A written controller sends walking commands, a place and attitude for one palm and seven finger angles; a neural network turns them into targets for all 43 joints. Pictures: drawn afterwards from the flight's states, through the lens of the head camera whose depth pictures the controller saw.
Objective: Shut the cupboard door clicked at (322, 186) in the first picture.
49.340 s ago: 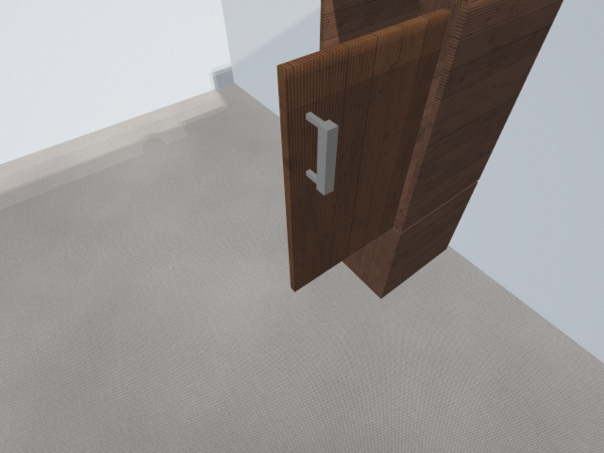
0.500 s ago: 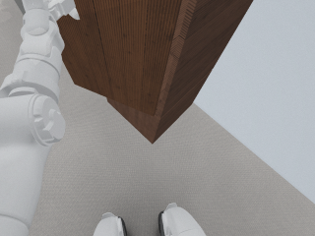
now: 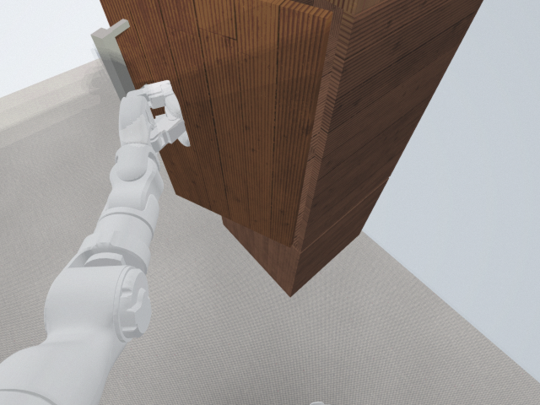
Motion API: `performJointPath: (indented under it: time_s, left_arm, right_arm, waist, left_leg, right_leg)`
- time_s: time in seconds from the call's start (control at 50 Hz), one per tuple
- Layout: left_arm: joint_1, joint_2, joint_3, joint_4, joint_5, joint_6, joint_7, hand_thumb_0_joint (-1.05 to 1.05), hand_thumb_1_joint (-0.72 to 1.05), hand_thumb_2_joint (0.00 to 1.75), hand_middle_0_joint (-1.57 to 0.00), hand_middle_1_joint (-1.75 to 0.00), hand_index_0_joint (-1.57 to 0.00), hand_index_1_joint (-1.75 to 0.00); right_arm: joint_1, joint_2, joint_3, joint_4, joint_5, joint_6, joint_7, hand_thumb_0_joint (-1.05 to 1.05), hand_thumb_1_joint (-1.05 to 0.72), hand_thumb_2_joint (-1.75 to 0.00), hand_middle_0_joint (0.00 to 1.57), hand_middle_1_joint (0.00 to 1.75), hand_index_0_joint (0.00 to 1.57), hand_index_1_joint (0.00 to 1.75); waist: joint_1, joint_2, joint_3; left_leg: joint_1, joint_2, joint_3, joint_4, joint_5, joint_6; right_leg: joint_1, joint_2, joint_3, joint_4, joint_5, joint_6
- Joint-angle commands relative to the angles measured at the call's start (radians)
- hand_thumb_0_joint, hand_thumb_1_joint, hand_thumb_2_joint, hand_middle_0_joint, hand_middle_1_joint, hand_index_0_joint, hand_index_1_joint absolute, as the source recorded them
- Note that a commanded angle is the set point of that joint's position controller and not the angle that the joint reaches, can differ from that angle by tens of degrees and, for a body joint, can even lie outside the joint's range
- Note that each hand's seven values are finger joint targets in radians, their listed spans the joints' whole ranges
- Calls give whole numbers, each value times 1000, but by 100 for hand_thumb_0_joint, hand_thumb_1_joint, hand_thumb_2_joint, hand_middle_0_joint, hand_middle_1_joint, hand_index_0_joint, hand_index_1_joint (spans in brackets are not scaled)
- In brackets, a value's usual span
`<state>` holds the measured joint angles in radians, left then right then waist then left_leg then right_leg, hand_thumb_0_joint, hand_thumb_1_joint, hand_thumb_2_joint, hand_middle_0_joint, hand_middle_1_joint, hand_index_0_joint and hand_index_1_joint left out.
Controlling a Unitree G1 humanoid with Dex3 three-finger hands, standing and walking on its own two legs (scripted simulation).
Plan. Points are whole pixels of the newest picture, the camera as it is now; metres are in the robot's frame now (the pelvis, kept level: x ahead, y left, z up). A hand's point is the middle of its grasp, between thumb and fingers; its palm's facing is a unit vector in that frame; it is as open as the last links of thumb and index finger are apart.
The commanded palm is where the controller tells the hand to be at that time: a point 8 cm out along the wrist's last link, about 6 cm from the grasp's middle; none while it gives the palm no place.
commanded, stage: pull the fist back off the door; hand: left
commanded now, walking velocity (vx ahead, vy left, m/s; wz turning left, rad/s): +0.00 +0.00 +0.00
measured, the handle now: (126, 66) +0.64 +0.19 +0.12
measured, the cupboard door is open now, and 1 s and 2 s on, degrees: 21 21 21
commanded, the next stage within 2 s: draw the hand back to the body in 0.18 s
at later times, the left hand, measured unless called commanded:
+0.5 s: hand (168, 141) +0.46 +0.11 +0.13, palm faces +0.04 -1.00 -0.01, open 3.1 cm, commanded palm +0.40 +0.16 +0.14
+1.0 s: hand (66, 250) +0.29 +0.19 +0.16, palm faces +0.19 -0.96 -0.19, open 3.2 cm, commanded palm +0.25 +0.24 +0.17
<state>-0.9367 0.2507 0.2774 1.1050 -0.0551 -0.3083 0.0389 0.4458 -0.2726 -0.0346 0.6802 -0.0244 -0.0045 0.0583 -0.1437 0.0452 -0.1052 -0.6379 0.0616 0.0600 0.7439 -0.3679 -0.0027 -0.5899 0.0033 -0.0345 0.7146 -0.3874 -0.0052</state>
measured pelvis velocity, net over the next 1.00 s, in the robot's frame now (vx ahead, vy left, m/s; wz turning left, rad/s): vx -0.02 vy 0.00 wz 0.02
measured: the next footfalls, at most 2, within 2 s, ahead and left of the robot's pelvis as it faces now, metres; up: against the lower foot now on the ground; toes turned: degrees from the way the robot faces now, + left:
none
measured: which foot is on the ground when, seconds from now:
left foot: down 0.00-1.00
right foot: down 0.00-1.00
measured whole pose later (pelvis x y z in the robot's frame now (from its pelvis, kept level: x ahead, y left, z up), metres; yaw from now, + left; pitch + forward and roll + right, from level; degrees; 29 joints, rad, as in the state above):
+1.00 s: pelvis -0.02 +0.00 +0.03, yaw +1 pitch -1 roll +0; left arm -0.07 0.25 0.10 0.11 -0.09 -0.08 0.03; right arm 0.13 -0.24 0.03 0.59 0.04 -0.03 -0.06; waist 0.03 0.04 -0.03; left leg -0.19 0.03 0.06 0.45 -0.23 0.00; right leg -0.16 -0.02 -0.04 0.46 -0.27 0.00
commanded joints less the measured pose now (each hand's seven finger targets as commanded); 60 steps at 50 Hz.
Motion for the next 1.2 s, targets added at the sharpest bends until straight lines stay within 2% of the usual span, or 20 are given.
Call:
performJointPath:
  time_s: [0.0, 0.08, 0.14, 0.22, 0.24, 0.28, 0.36, 0.4, 0.44, 0.52, 0.56, 0.58, 0.66, 0.78, 0.8, 0.84, 0.88, 0.9, 1.08, 1.18]
  left_arm:
    - [-491, 119, -54, -277, -15, -71, -13, 0, 90, 90, -130, -150, -130, -150]
    - [-484, 94, -74, -309, -36, -69, -12, 0, 90, 90, -130, -150, -130, -150]
    - [-547, 113, -74, -249, -36, -65, -6, 0, 90, 90, -130, -150, -130, -150]
    - [-600, 137, -73, -173, -25, -61, -3, 0, 90, 90, -130, -150, -130, -150]
    - [-605, 125, -74, -173, -30, -67, -4, 0, 90, 90, -130, -150, -130, -150]
    - [-576, 149, -49, -135, -32, -70, -10, 0, 90, 90, -130, -150, -130, -150]
    - [-356, 238, 45, -162, -33, -74, -40, 0, 90, 90, -130, -150, -130, -150]
    - [-308, 211, 19, -266, -39, -72, -61, 0, 90, 90, -130, -150, -130, -150]
    - [-186, 209, 32, -371, -65, -58, -75, 0, 90, 90, -130, -150, -130, -150]
    - [-86, 198, 15, -603, -111, -10, -101, 0, 90, 90, -130, -150, -130, -150]
    - [-38, 202, 5, -724, -117, 5, -109, 0, 90, 90, -130, -150, -130, -150]
    - [1, 158, -36, -753, -120, 22, -117, 0, 90, 90, -130, -150, -130, -150]
    - [108, 158, -39, -828, -145, 92, -132, 0, 90, 90, -130, -150, -130, -150]
    - [300, 145, -45, -1002, -184, 182, -174, 0, 90, 90, -116, -135, -116, -135]
    - [361, 171, -105, -1120, -86, 150, -94, 0, 90, 90, -113, -132, -113, -132]
    - [483, 125, -135, -1121, -64, 159, -36, 0, 90, 90, -108, -126, -108, -126]
    - [514, 154, -106, -1178, -46, 164, -6, 0, 90, 90, -102, -120, -102, -120]
    - [530, 150, -109, -1207, -37, 168, 3, 0, 90, 90, -100, -117, -100, -117]
    - [744, 197, -47, -1456, -15, 180, 44, 0, 90, 90, -75, -90, -75, -90]
    - [917, 207, -5, -1512, -16, 189, 50, 0, 90, 90, -61, -75, -61, -75]
  right_arm:
    - [95, -130, -48, -57, 20, -18, -22, 0, -90, -90, 20, 30, 20, 30]
    - [46, -124, -44, -62, 29, -25, -34, 0, -90, -90, 20, 30, 20, 30]
    - [36, -127, -35, -46, 31, -29, -46, 0, -90, -90, 20, 30, 20, 30]
    - [19, -131, -26, -37, 30, -40, -51, 0, -90, -90, 20, 30, 20, 30]
    - [23, -129, -25, -40, 29, -45, -49, 0, -90, -90, 20, 30, 20, 30]
    - [21, -131, -23, -40, 26, -50, -48, 0, -90, -90, 20, 30, 20, 30]
    - [16, -134, -21, -88, 31, -39, -44, 0, -90, -90, 20, 30, 20, 30]
    - [-2, -128, -25, -118, 38, -33, -46, 0, -90, -90, 20, 30, 20, 30]
    - [-15, -129, -30, -146, 46, -31, -49, 0, -90, -90, 20, 30, 20, 30]
    - [-68, -121, -33, -164, 65, -38, -62, 0, -90, -90, 20, 30, 20, 30]
    - [-100, -113, -32, -167, 71, -48, -72, 0, -90, -90, 20, 30, 20, 30]
    - [-120, -104, -27, -166, 74, -54, -75, 0, -90, -90, 20, 30, 20, 30]
    - [-175, -104, -16, -163, 82, -75, -94, 0, -90, -90, 20, 30, 20, 30]
    - [-279, -98, 5, -206, 94, -97, -110, 0, -90, -90, 20, 30, 20, 30]
    - [-311, -68, 5, -219, 81, -89, -121, 0, -90, -90, 20, 30, 20, 30]
    - [-328, -72, 13, -210, 74, -74, -129, 0, -90, -90, 20, 30, 20, 30]
    - [-345, -70, 19, -209, 70, -60, -133, 0, -90, -90, 20, 30, 20, 30]
    - [-352, -65, 21, -210, 67, -56, -134, 0, -90, -90, 20, 30, 20, 30]
    - [-386, -51, 39, -226, 44, -54, -133, 0, -90, -90, 20, 30, 20, 30]
    - [-400, -52, 38, -232, 38, -54, -129, 0, -90, -90, 20, 30, 20, 30]
  waist:
    - [-19, -22, -381]
    - [-7, -21, -380]
    - [-34, -79, -303]
    - [-47, -57, -308]
    - [-42, -29, -327]
    - [-32, -44, -358]
    - [51, -60, -417]
    - [62, -66, -431]
    - [94, -64, -452]
    - [103, -96, -375]
    - [110, -43, -358]
    - [108, -15, -316]
    - [115, -33, -214]
    - [150, -66, -187]
    - [143, -74, -131]
    - [141, -116, -59]
    - [143, -98, -50]
    - [143, -48, -47]
    - [166, 61, -64]
    - [177, 4, -15]
  left_leg:
    - [341, -60, -27, -22, 420, 30]
    - [361, -65, -29, -32, 384, 28]
    - [311, -66, -35, -42, 306, 33]
    - [283, -67, -45, -45, 234, 29]
    - [299, -70, -45, -41, 249, 28]
    - [287, -68, -50, -36, 257, 26]
    - [263, -70, -31, -52, 314, 27]
    - [276, -70, -17, -64, 333, 31]
    - [311, -68, -10, -76, 377, 33]
    - [330, -64, 6, -118, 348, 42]
    - [377, -63, 10, -134, 358, 44]
    - [387, -61, 12, -144, 350, 43]
    - [407, -62, -1, -186, 277, 44]
    - [463, -61, -13, -232, 279, 42]
    - [496, -62, 0, -273, 266, 39]
    - [503, -57, -10, -309, 234, 42]
    - [529, -55, -10, -336, 239, 39]
    - [551, -53, -8, -345, 247, 36]
    - [632, -53, -21, -390, 343, 23]
    - [610, -50, -28, -400, 349, 20]
  right_leg:
    - [135, 49, -2, -58, 555, 1]
    - [145, 44, 2, -64, 527, 0]
    - [117, 39, 6, -78, 467, 5]
    - [85, 31, 15, -80, 385, 5]
    - [83, 31, 15, -76, 389, 3]
    - [94, 31, 15, -64, 396, 2]
    - [207, 31, 14, -49, 470, -4]
    - [252, 33, 15, -57, 512, -3]
    - [301, 39, 9, -64, 548, -7]
    - [349, 39, 12, -116, 561, 2]
    - [350, 37, 12, -131, 548, 1]
    - [333, 37, 7, -142, 529, -1]
    - [311, 33, 1, -188, 421, 1]
    - [353, 21, -7, -215, 402, -3]
    - [341, 4, 27, -282, 364, 5]
    - [344, 8, 16, -320, 305, 7]
    - [378, 7, 15, -338, 301, 4]
    - [388, 7, 14, -343, 302, 0]
    - [488, 10, -2, -382, 371, -12]
    - [494, 11, -9, -389, 368, -8]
